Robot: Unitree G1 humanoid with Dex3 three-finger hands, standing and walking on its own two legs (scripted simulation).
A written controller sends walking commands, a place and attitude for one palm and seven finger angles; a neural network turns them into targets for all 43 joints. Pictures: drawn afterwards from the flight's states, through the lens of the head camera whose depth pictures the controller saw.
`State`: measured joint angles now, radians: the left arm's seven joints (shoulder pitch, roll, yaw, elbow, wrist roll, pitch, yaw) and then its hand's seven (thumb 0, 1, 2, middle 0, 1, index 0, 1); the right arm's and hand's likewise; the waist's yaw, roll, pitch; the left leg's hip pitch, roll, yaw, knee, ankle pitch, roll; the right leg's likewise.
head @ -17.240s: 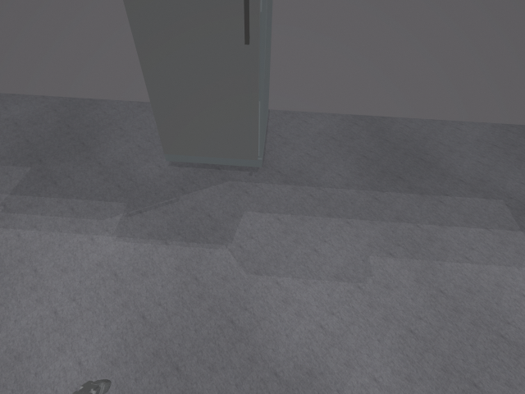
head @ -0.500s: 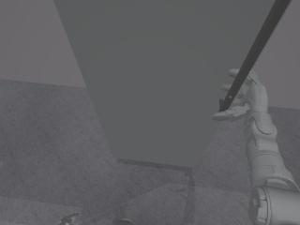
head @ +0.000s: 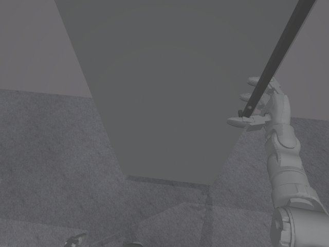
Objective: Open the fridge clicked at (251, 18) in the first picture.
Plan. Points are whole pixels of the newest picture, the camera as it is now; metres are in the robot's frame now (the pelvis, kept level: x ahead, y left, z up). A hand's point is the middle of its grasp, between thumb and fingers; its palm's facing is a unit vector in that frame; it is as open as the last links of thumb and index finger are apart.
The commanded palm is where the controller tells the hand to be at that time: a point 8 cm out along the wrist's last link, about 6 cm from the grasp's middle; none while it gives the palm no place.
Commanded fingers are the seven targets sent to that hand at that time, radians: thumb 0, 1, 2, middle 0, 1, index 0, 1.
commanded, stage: grip the handle and tug to test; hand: right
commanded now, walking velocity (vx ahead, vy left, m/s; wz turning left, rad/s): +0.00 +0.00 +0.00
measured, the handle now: (274, 52) +0.50 -0.17 +0.22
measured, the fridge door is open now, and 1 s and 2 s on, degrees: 0 0 12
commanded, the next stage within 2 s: pull the door a little, standing still in 1.18 s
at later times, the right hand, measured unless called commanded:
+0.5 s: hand (249, 106) +0.45 -0.15 +0.11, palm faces -0.01 +1.00 +0.00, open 5.4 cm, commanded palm +0.41 -0.20 +0.11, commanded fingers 0.00 -0.90 -0.90 0.45 1.40 0.45 1.40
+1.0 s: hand (248, 106) +0.44 -0.15 +0.11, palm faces -0.02 +1.00 +0.01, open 5.5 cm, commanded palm +0.40 -0.20 +0.11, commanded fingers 0.00 -0.90 -0.90 0.45 1.40 0.45 1.40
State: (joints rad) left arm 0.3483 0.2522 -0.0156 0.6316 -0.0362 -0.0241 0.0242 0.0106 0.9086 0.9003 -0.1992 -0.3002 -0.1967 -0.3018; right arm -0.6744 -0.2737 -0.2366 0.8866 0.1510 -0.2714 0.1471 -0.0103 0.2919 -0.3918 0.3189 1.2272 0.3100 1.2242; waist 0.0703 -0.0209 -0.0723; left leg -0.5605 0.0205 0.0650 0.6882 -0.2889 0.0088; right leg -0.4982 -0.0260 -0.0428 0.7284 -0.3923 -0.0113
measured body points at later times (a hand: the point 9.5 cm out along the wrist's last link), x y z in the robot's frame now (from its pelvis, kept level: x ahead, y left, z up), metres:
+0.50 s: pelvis +0.01 +0.00 +0.00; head +0.05 +0.00 +0.45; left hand +0.08 +0.26 -0.12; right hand +0.44 -0.20 +0.11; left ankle +0.03 +0.12 -0.72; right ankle -0.02 -0.11 -0.72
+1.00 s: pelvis +0.01 +0.00 +0.00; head +0.06 +0.00 +0.45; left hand +0.09 +0.26 -0.11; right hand +0.44 -0.20 +0.11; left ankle +0.03 +0.12 -0.72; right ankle -0.02 -0.11 -0.72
